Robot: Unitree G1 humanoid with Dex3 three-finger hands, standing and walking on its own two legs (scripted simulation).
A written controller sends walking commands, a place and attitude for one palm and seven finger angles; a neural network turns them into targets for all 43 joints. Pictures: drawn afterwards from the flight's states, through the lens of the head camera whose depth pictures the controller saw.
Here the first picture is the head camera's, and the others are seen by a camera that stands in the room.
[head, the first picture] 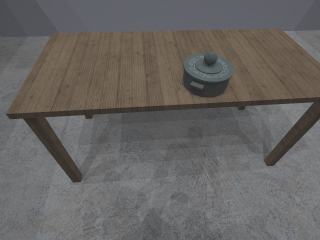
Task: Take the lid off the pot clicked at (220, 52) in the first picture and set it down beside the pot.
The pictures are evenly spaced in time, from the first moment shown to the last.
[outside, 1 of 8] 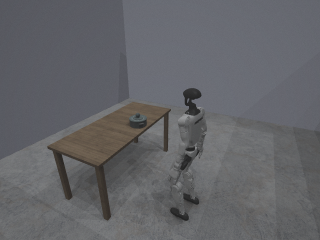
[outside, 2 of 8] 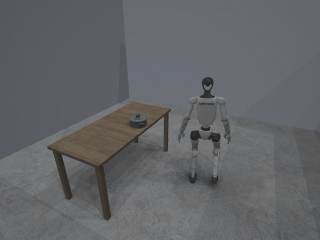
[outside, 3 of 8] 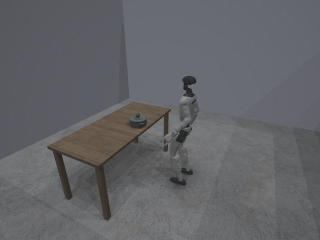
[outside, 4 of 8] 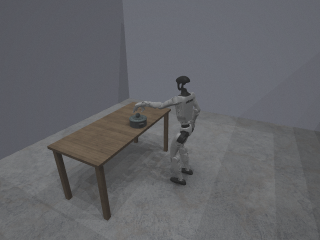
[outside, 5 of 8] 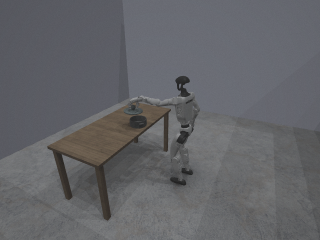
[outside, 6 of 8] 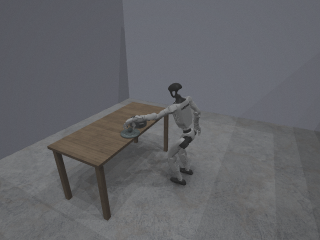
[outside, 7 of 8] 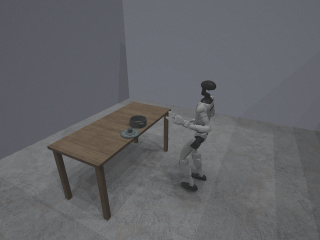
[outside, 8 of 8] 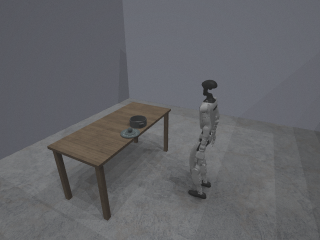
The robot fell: no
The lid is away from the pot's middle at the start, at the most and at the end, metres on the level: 0.00 0.25 0.24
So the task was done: yes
